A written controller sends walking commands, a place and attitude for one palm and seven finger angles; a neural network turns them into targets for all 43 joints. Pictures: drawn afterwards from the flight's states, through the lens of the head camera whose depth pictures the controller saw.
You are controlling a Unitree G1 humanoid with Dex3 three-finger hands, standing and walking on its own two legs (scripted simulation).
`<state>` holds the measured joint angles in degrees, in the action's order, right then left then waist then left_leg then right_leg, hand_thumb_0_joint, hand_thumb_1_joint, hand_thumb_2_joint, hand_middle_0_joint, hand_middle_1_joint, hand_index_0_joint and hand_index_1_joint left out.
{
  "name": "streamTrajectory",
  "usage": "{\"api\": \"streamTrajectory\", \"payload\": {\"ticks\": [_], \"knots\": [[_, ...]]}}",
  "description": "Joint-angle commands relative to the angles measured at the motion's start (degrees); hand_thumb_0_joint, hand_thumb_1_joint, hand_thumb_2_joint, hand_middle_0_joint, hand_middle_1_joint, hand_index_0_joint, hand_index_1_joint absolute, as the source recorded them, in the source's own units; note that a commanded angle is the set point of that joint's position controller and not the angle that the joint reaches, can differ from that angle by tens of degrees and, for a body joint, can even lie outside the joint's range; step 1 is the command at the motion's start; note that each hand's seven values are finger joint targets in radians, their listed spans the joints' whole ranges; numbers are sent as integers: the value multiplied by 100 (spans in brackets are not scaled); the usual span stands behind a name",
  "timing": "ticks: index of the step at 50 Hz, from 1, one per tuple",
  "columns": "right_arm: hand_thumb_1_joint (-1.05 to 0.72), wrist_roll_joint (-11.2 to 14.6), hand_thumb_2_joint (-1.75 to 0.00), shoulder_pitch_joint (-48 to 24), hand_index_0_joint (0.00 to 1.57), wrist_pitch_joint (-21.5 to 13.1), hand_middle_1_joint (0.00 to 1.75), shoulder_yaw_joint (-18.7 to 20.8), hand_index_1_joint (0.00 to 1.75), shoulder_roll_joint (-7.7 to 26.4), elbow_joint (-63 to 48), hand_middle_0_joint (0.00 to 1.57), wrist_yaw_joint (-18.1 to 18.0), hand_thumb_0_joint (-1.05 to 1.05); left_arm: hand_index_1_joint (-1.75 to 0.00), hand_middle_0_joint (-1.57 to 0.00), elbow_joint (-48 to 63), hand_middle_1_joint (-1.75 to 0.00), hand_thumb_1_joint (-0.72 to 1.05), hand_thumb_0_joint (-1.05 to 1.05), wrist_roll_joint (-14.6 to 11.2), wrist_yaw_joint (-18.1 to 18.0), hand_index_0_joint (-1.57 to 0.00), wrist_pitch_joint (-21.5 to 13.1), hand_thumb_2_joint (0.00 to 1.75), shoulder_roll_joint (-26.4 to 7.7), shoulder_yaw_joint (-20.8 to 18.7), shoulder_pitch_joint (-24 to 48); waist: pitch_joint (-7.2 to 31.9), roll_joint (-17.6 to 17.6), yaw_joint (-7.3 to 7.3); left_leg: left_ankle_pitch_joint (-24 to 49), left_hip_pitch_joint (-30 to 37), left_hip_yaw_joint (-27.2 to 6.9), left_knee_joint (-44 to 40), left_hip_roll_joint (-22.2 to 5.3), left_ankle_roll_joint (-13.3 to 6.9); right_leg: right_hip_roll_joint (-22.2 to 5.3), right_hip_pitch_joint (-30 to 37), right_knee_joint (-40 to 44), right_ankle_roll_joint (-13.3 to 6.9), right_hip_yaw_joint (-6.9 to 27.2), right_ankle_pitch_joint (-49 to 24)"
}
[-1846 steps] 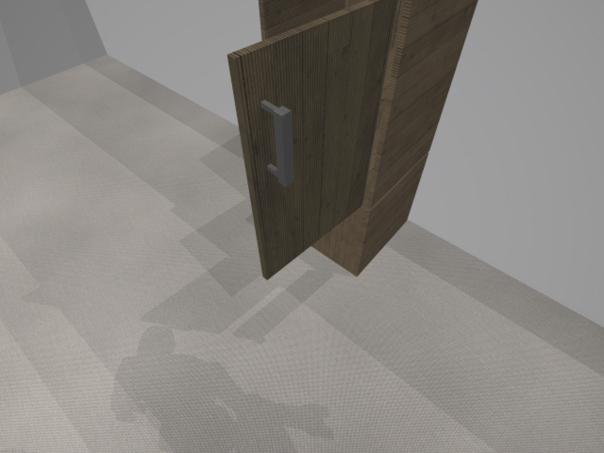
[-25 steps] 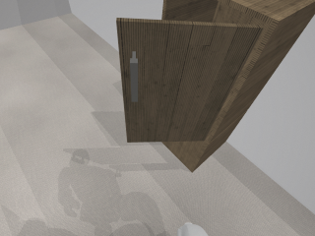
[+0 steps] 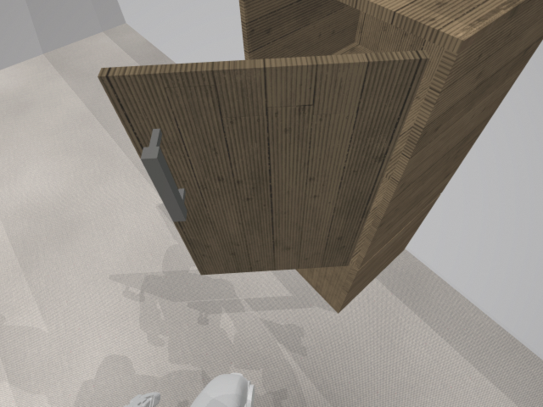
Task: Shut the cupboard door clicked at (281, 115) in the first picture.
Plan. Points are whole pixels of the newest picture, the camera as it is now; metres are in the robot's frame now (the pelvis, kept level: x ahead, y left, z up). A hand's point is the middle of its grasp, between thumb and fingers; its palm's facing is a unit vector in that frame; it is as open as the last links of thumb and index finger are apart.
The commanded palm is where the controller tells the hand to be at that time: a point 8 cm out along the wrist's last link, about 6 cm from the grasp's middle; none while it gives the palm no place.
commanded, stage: come to a stop and stand still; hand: left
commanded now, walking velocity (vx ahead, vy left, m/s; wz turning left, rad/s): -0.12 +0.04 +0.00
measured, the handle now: (168, 178) +0.41 +0.19 +0.08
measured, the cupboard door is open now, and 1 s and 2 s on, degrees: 53 53 53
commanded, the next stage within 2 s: look again from close up in 1.04 s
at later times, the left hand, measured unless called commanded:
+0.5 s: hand out of the picture +0.00 +0.27 -0.18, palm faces +0.03 -0.98 -0.21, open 7.4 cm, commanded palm none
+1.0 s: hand out of the picture -0.07 +0.22 -0.18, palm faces -0.01 -0.99 -0.13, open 7.4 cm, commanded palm none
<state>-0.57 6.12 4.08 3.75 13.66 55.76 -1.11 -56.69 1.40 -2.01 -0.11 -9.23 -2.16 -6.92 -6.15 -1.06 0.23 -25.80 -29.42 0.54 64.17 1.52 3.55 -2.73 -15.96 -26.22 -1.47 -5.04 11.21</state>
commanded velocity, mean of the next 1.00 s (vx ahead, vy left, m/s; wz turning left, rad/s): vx -0.01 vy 0.00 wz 0.00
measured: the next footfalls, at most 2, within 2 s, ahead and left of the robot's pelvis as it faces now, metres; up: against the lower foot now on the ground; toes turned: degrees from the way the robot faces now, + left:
left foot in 0.20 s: +0.02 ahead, +0.16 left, +0.00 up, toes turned +2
right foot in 0.52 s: -0.05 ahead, -0.05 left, +0.00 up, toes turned +1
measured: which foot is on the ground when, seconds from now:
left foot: up 0.00-0.18, down 0.20-1.00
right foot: down 0.00-0.22, up 0.24-0.50, down 0.52-1.00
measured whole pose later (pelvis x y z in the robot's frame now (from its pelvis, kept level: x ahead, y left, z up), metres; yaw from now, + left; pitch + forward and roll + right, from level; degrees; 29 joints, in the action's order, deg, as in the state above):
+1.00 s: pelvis -0.06 +0.06 +0.00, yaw -1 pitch -2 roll +0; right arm -0.5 19.8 1.0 0.1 7.8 66.8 -1.9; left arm -65.6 0.5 -1.5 0.5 -7.5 0.5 -17.4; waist -2.4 1.9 -1.3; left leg -8.3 -11.8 3.4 21.7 0.8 -1.8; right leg 0.4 -5.7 -22.3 -0.2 1.2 14.9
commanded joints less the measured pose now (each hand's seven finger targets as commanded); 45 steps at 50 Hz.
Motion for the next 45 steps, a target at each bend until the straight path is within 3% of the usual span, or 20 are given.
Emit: {"api": "streamTrajectory", "payload": {"ticks": [1,5,8,9,10,11,12,14,16,19,22,24,25,27,28,29,30,31,37,45], "knots": [[-90,-21,-90,405,20,-3,30,101,30,286,-268,20,73,0,-30,-20,311,-30,90,0,33,-100,-20,-17,90,-1162,-304,-380,928,1006,0,137,191,-307,-199,-206,-2,-1790,690,512,-1004,1028,-3942],[-90,14,-90,266,20,-125,30,57,30,246,-368,20,87,0,-30,-20,392,-30,90,0,88,-49,-20,17,90,-1306,-324,-433,1037,1195,47,13,703,-78,-1555,-172,-79,-1624,753,333,-977,1072,-3458],[-90,10,-90,753,20,-242,30,31,30,315,-237,20,80,0,-30,-20,353,-30,90,0,30,-24,-20,65,90,-1328,-320,-411,1241,1150,-162,1385,1864,109,-3657,-130,-113,-1265,520,-186,-502,920,-2353],[-90,4,-90,851,20,-304,30,52,30,523,-194,20,85,0,-30,-20,373,-30,90,0,-2,-10,-20,97,90,-1192,-270,-471,1286,604,-182,2114,2491,-40,-4144,-445,-166,-935,93,-581,-209,681,-1426],[-90,-60,-90,782,20,-362,30,110,30,978,-302,20,68,0,-30,-20,410,-30,90,0,-52,-7,-20,140,90,-830,-204,-746,1336,-913,-84,3661,2668,-1298,-4420,-1613,-576,-233,-483,-1146,185,206,573],[-90,-103,-90,558,20,-297,30,134,30,1203,-408,20,23,0,-30,-20,416,-30,90,0,-58,-37,-20,204,90,-701,-145,-671,1076,-1500,-118,4744,1980,-1638,-4505,-2210,-1158,71,-484,-1962,305,332,2314],[-90,-146,-90,412,20,-280,30,55,30,1052,-465,20,-3,0,-30,-20,445,-30,90,0,-44,-44,-20,247,90,-745,-153,-552,819,-1000,-102,4271,1369,-1252,-4528,-2166,-1416,37,-220,-2489,231,611,2295],[-90,-130,-90,194,20,-347,30,-21,30,853,-461,20,-123,0,-30,-20,304,-30,90,0,-24,-10,-20,311,90,-758,-170,-642,603,-1280,76,4846,1556,-1106,-4466,-1805,-1350,100,-551,-2966,262,786,1907],[-90,-92,-90,210,20,-361,30,-111,30,657,-438,20,-146,0,-30,-20,178,-30,90,0,-54,8,-20,298,90,-808,-172,-692,580,-994,108,4610,1606,-860,-4437,-1606,-1314,120,-429,-2961,277,872,1652],[-90,-57,-90,385,20,-391,30,-114,30,622,-283,20,-145,0,-30,-20,101,-30,90,0,-56,54,-20,226,90,-705,-86,-729,754,-685,73,4170,2140,-808,-4474,-1476,-1305,141,-280,-2071,294,638,1547],[-90,-28,-90,776,20,-416,30,-92,30,575,-17,20,-148,0,-30,-20,1,-30,90,0,-79,50,-20,190,90,-600,-27,-726,960,-706,-36,3898,2446,-1003,-4515,-1488,-1276,162,140,-978,271,534,1256],[-90,29,-90,800,20,-434,30,-100,30,463,106,20,-139,0,-30,-20,-182,-30,90,0,-71,32,-20,125,90,-620,-20,-995,968,-317,87,3586,2185,-958,-4306,-1297,-1078,159,852,214,215,585,275],[-90,61,-90,791,20,-457,30,-118,30,355,134,20,-122,0,-30,-20,-288,-30,90,0,-64,-1,-20,77,90,-642,-11,-1192,1058,-52,117,3103,2029,-867,-4184,-1068,-861,-13,1169,699,129,909,-298],[-90,91,-90,833,20,-465,30,-180,30,166,204,20,-78,0,-30,-20,-362,-30,90,0,-63,-14,-20,5,90,-799,31,-969,609,339,-90,1992,1896,-505,-4327,-635,-486,-576,773,826,-154,1385,-467],[-90,75,-90,908,20,-461,30,-183,30,163,287,20,-47,0,-30,-20,-359,-30,90,0,-73,1,-20,16,90,-819,64,-898,480,64,-145,1649,2129,-541,-4516,-570,-441,-567,367,846,-181,1301,62],[-90,42,-90,960,20,-441,30,-164,30,139,358,20,-29,0,-30,-20,-394,-30,90,0,-50,5,-20,38,90,-737,49,-907,486,37,-133,2209,2205,-548,-4514,-597,-457,-364,455,691,-104,1106,-237],[-90,17,-90,1006,20,-465,30,-191,30,166,464,20,-57,0,-30,-20,-476,-30,90,0,-64,-11,-20,-25,90,-656,70,-983,647,648,-103,2648,2269,-467,-4361,-679,-491,-285,650,655,-64,1111,-755],[-90,23,-90,1073,20,-494,30,-198,30,217,526,20,-67,0,-30,-20,-523,-30,90,0,-83,-23,-20,-59,90,-582,108,-1052,757,798,-105,2652,2386,-429,-4365,-696,-505,-342,721,702,-57,1099,-839],[-90,8,-90,1251,20,-440,30,-265,30,126,828,20,-49,0,-30,-20,-624,-30,90,0,-95,-24,-20,-5,90,-510,146,-1069,-181,397,-93,1441,1967,-415,-4790,-606,-458,-278,276,1048,-51,1147,466],[-90,-7,-90,1505,20,-403,30,-257,30,-20,931,20,-80,0,-30,-20,-726,-30,90,0,-89,-14,-20,1,90,-387,151,-1321,-174,95,-94,1009,1869,-413,-4825,-581,-451,-225,207,1122,-62,1166,787]]}}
